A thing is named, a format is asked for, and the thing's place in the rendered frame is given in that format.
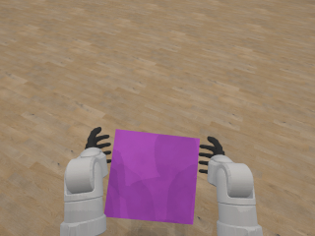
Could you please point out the carton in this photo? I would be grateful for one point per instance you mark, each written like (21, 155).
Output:
(152, 177)

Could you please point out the left robot forearm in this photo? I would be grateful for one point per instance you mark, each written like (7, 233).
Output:
(83, 191)

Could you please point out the robot left hand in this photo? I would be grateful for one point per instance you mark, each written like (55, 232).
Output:
(93, 139)

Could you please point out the robot right hand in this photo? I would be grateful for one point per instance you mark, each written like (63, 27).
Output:
(217, 150)

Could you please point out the right robot forearm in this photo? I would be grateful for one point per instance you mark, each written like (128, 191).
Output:
(235, 197)

